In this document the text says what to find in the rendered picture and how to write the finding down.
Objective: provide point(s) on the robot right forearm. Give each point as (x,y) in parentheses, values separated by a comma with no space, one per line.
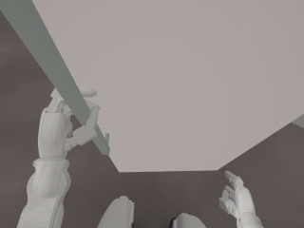
(248,220)

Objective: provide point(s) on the robot left hand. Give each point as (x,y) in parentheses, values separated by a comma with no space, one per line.
(55,124)

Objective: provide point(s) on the robot right thigh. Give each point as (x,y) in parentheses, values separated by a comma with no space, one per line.
(187,221)

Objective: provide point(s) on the robot left forearm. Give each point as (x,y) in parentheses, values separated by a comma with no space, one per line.
(46,191)

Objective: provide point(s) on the robot left thigh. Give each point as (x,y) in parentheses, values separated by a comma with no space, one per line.
(119,214)

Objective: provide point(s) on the fridge door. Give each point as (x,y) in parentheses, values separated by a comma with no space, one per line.
(183,85)

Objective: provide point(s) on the robot thigh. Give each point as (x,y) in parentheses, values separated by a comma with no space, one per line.
(187,221)
(119,214)

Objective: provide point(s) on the handle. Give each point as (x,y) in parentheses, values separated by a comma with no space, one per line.
(28,24)

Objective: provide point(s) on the robot right hand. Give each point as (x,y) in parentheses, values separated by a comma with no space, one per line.
(240,199)

